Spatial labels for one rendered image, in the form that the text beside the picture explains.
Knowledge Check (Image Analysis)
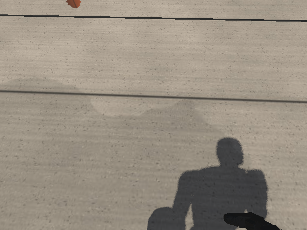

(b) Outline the right robot hand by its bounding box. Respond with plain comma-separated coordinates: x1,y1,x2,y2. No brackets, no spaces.
224,212,282,230

